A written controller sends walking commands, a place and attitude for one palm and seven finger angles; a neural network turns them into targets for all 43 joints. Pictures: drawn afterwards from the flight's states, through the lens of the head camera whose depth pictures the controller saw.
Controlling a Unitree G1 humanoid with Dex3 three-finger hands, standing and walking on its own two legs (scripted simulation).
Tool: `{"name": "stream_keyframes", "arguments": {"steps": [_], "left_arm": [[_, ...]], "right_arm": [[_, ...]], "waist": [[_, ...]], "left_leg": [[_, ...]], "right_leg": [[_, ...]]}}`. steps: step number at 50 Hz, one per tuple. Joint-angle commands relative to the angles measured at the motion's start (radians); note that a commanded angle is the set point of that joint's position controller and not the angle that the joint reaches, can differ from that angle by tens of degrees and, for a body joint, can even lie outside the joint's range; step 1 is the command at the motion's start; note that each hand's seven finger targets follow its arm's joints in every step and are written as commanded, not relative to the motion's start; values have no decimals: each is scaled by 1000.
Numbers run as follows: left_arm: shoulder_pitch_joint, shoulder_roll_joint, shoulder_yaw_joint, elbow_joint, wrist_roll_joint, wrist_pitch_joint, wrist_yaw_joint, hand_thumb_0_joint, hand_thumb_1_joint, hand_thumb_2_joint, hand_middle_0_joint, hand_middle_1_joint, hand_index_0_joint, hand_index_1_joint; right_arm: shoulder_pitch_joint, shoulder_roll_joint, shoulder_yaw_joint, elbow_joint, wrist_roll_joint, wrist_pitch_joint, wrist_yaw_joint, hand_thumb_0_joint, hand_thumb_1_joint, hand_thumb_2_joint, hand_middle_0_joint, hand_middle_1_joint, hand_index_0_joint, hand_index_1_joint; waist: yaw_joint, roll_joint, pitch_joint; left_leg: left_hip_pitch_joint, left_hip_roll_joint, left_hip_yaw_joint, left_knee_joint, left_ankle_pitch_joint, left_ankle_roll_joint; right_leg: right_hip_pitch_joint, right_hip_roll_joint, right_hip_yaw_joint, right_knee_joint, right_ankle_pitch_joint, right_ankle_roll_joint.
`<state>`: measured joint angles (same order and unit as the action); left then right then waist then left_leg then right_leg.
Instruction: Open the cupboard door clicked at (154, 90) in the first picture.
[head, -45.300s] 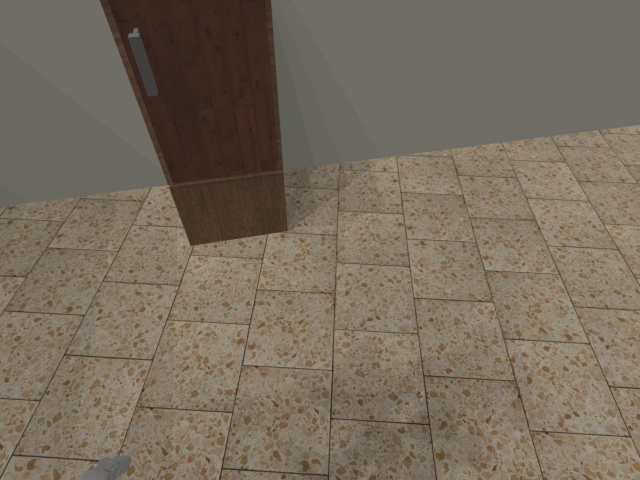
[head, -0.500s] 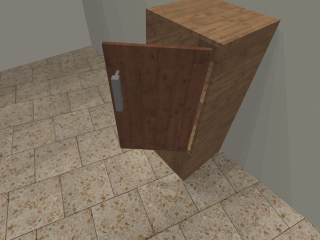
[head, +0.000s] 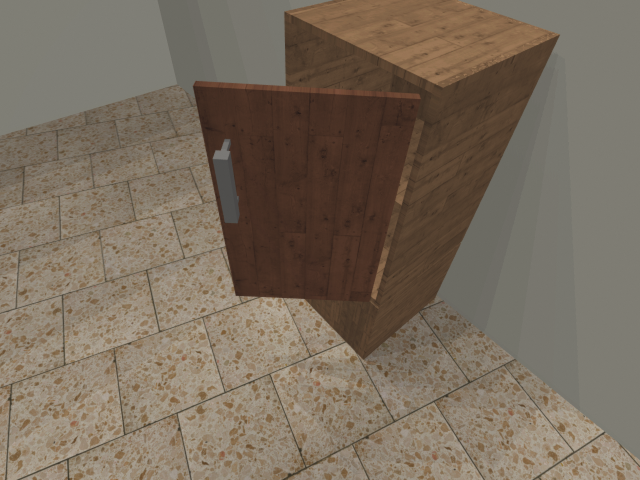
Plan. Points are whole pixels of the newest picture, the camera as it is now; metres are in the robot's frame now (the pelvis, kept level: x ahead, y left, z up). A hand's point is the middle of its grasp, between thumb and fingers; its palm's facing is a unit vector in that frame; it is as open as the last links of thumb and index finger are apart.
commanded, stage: shuffle to correct the standing spot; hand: left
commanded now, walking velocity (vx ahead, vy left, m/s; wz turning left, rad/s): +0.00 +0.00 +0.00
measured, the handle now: (229, 181) +0.61 +0.21 +0.01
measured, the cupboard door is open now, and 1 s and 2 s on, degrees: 48 48 48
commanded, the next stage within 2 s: come to a stop and stand still in 0.28 s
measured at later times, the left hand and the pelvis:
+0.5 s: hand out of the picture +0.00 +0.13 -0.18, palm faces +0.07 -0.99 -0.13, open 7.4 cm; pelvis +0.07 -0.01 -0.01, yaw -1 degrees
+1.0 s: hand out of the picture +0.10 +0.17 -0.18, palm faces -0.01 -0.97 -0.26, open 7.4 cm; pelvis +0.04 -0.02 -0.01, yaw -1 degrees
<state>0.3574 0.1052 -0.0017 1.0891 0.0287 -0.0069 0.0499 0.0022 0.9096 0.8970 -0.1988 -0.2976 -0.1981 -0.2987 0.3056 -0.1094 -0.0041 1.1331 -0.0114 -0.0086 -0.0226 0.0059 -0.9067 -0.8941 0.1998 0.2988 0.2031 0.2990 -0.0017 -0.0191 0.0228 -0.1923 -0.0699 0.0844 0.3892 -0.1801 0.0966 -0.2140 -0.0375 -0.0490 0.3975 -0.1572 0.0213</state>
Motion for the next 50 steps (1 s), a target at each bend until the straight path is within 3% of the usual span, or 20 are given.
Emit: {"name": "stream_keyframes", "arguments": {"steps": [1, 5, 8, 19, 22, 24, 26, 30, 32, 35, 38, 39, 41, 43, 44, 45, 46, 47, 48, 50], "left_arm": [[96, 68, 11, -12, -5, -13, 3, 0, 900, 900, -200, -300, -200, -300], [108, 63, 14, -3, 1, -11, -3, 0, 900, 900, -200, -300, -200, -300], [121, 59, 23, -8, 9, -4, -14, 0, 900, 900, -200, -300, -200, -300], [173, 67, 41, -11, 0, -23, -26, 0, 900, 900, -200, -300, -200, -300], [179, 56, 34, 4, -5, -25, -13, 0, 900, 900, -200, -300, -200, -300], [179, 53, 25, 10, -10, -27, -1, 0, 900, 900, -200, -300, -200, -300], [168, 64, 23, 6, -18, -24, 14, 0, 900, 900, -200, -300, -200, -300], [127, 95, 38, -31, -15, 1, 28, 0, 900, 900, -200, -300, -200, -300], [83, 87, 43, -56, -12, 12, 25, 0, 900, 900, -200, -300, -200, -300], [27, 74, 48, -87, -7, 17, 17, 0, 900, 900, -200, -300, -200, -300], [25, 79, 53, -98, -7, 19, 12, 0, 900, 900, -200, -300, -200, -300], [43, 85, 55, -96, -7, 16, 11, 0, 900, 900, -200, -300, -200, -300], [86, 140, 61, -86, -7, 4, 16, 0, 900, 900, -200, -300, -200, -300], [64, 184, 60, -77, -7, 5, 17, 0, 900, 900, -200, -300, -200, -300], [25, 221, 65, -99, 4, -23, 48, 0, 900, 900, -200, -300, -200, -300], [-24, 248, 66, -146, 2, -26, 44, 0, 900, 900, -200, -300, -200, -300], [-16, 236, 51, -165, -7, -20, 37, 0, 900, 900, -200, -300, -200, -300], [-39, 221, 47, -173, -17, -21, 30, 0, 900, 900, -200, -300, -200, -300], [-44, 205, 43, -180, -26, -19, 24, 0, 900, 900, -200, -300, -200, -300], [-42, 183, 32, -189, -18, -5, 19, 0, 900, 900, -200, -300, -200, -300]], "right_arm": [[61, -105, -22, -21, 5, -11, -4, 0, -900, -900, 200, 300, 200, 300], [77, -118, -26, -11, 1, -6, -5, 0, -900, -900, 200, 300, 200, 300], [68, -136, -35, -18, -4, 1, -4, 0, -900, -900, 200, 300, 200, 300], [93, -96, -26, -38, -1, -26, -7, 0, -900, -900, 200, 300, 200, 300], [102, -72, -9, -32, 4, -36, -16, 0, -900, -900, 200, 300, 200, 300], [137, -81, -5, -9, 6, -41, -31, 0, -900, -900, 200, 300, 200, 300], [147, -96, -9, -3, 12, -36, -45, 0, -900, -900, 200, 300, 200, 300], [135, -123, -34, -25, 14, -9, -51, 0, -900, -900, 200, 300, 200, 300], [121, -138, -46, -32, 9, 0, -47, 0, -900, -900, 200, 300, 200, 300], [89, -153, -61, -53, 2, 3, -40, 0, -900, -900, 200, 300, 200, 300], [59, -151, -59, -66, 0, 4, -38, 0, -900, -900, 200, 300, 200, 300], [46, -146, -57, -74, 1, 5, -38, 0, -900, -900, 200, 300, 200, 300], [53, -125, -55, -87, 6, 8, -39, 0, -900, -900, 200, 300, 200, 300], [12, -89, -49, -93, 10, 20, -31, 0, -900, -900, 200, 300, 200, 300], [-81, -153, -50, -198, 20, -11, -13, 0, -900, -900, 200, 300, 200, 300], [-65, -133, -47, -217, 18, -14, -4, 0, -900, -900, 200, 300, 200, 300], [-21, -102, -35, -190, 5, -23, 2, 0, -900, -900, 200, 300, 200, 300], [12, -130, -38, -178, 5, -19, 0, 0, -900, -900, 200, 300, 200, 300], [9, -159, -41, -181, 1, -17, -3, 0, -900, -900, 200, 300, 200, 300], [-34, -172, -33, -207, -2, -13, -8, 0, -900, -900, 200, 300, 200, 300]], "waist": [[5, 18, 62], [3, 15, 56], [11, 38, 120], [12, -15, 130], [5, -41, 82], [-5, 22, -10], [-5, 56, -24], [-6, 78, -10], [-10, 78, 3], [-7, 71, 29], [8, 70, 33], [15, 40, 5], [19, -61, -84], [26, -172, -106], [-3, -229, -116], [-29, -120, -105], [-12, -142, -158], [-30, -97, -187], [-16, 0, -197], [8, 95, -87]], "left_leg": [[-92, 183, -195, -161, -146, -52], [-82, 189, -210, -174, -315, -40], [-157, 211, -247, -207, -487, -16], [-141, 160, -162, -13, -307, -12], [-79, 142, -93, 63, 64, -33], [47, 167, -101, 79, 434, -44], [108, 186, -106, 99, 774, -58], [165, 215, -106, 118, 934, -54], [205, 250, -131, 101, 947, -23], [218, 284, -163, 81, 905, 28], [155, 277, -165, 90, 794, 23], [133, 253, -152, 112, 716, 2], [24, 163, -81, 210, 465, -64], [-122, 85, -44, 297, -119, -106], [-189, 59, -20, 257, -248, -103], [-156, 53, 0, 143, -127, -91], [-75, 53, -12, 88, -9, -69], [-9, 80, -46, 99, 171, -58], [53, 154, -95, 135, 381, -37], [34, 221, -162, 123, 501, -3]], "right_leg": [[28, -74, 76, -45, 1, -34], [16, -53, 58, -26, -139, -35], [-15, -32, 41, 12, -253, -37], [-31, -81, 160, -10, -274, -106], [34, -97, 147, 31, 93, -104], [62, -87, 93, 107, 398, -78], [77, -82, 74, 112, 514, -48], [11, -67, 43, 165, 402, -31], [-61, -42, 27, 182, 152, -20], [-104, -15, 17, 176, -82, -21], [-46, -27, 27, 124, -26, -26], [0, -40, 43, 90, 123, -31], [163, -150, 144, 115, 672, -82], [273, -271, 198, 118, 945, -180], [259, -205, 215, 194, 1173, -115], [258, -218, 127, 251, 1142, -102], [226, -189, 108, 306, 1040, -96], [176, -150, 91, 311, 851, -84], [106, -114, 76, 268, 592, -68], [17, -57, 60, 157, 142, -54]]}}
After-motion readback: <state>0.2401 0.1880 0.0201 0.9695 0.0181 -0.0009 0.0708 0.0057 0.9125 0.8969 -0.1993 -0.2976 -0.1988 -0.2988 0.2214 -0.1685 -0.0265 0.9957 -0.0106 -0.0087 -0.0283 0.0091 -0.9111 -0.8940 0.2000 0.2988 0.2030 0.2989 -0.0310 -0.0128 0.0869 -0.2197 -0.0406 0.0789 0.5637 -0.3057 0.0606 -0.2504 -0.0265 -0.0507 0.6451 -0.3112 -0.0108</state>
